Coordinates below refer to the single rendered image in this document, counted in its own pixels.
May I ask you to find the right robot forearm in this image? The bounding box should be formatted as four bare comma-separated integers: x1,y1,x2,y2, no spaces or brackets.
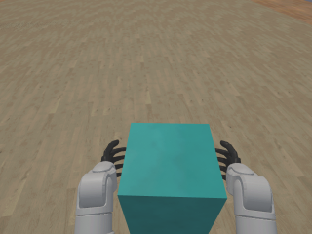
226,163,278,234

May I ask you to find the carton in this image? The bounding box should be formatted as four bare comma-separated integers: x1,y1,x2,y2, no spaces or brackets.
117,123,227,234

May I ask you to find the left robot forearm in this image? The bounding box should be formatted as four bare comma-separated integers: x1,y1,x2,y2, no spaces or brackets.
74,161,118,234

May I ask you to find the robot left hand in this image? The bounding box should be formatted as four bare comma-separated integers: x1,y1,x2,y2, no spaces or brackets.
101,139,127,177

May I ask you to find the robot right hand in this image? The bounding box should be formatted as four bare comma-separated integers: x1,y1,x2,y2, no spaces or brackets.
215,140,241,181

